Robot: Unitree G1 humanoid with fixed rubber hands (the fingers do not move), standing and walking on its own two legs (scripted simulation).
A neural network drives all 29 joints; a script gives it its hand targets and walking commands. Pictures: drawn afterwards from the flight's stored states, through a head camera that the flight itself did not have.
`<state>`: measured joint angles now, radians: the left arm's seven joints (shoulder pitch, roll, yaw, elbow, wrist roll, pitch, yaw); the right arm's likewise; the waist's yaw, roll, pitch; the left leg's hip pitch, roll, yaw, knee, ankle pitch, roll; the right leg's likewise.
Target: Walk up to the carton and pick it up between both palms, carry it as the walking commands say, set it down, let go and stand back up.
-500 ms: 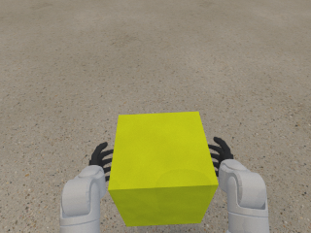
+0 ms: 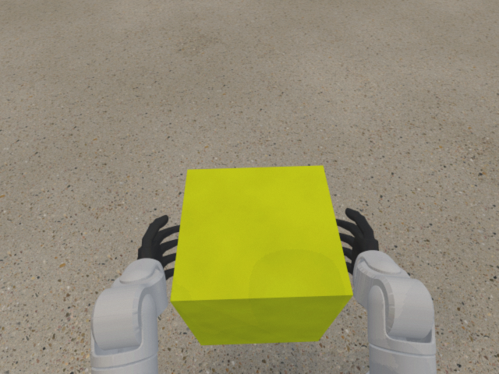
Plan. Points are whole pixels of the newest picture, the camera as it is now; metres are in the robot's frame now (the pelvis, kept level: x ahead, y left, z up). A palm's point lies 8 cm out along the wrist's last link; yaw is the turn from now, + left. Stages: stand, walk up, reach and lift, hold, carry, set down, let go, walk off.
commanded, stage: carry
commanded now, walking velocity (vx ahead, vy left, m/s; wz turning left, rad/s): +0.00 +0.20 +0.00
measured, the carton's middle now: (257, 262) +0.31 -0.01 +0.00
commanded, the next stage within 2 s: none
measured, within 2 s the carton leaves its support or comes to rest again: neither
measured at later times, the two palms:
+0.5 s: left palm (71, 346) +0.17 +0.22 +0.07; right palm (320, 330) +0.18 -0.08 +0.07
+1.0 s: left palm out of the picture +0.08 +0.33 +0.07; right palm out of the picture +0.09 +0.03 +0.07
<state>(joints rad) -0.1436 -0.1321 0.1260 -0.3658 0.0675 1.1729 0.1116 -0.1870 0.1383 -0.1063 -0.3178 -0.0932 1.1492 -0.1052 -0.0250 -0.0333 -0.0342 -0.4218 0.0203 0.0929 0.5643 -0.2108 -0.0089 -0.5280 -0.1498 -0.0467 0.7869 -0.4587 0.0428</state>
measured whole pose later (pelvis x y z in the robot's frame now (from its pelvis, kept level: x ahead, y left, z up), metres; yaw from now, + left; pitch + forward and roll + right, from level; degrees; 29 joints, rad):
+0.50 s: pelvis -0.09 +0.07 -0.01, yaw +0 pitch +3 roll +1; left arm -0.14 -0.13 0.12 -0.32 0.06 1.18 0.11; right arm -0.18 0.14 -0.11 -0.30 -0.11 1.18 -0.10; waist 0.01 0.02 -0.07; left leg -0.51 0.02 0.10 0.69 -0.26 0.03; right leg -0.44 -0.06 -0.13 0.69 -0.28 -0.03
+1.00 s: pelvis -0.18 +0.18 -0.01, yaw -1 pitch +3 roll +1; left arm -0.13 -0.13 0.12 -0.30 0.06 1.18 0.11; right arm -0.18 0.14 -0.11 -0.27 -0.11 1.17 -0.10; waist 0.03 0.02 -0.07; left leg -0.52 0.00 0.12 0.69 -0.27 0.04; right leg -0.42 -0.05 -0.13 0.67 -0.30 -0.03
